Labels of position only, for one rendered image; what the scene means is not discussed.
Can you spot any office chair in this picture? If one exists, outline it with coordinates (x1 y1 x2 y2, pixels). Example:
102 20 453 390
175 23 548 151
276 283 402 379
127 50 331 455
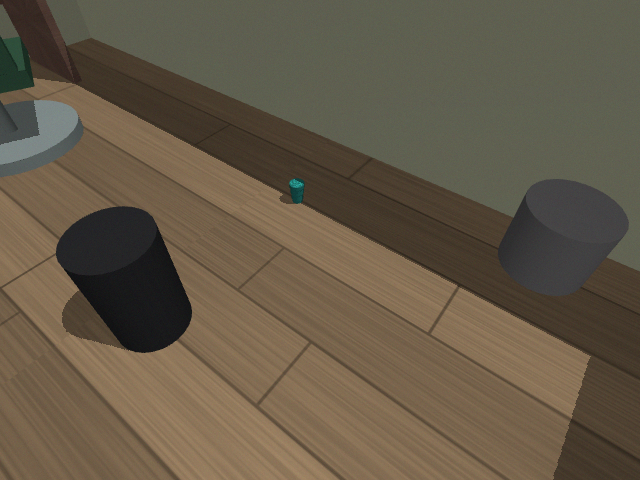
0 36 84 177

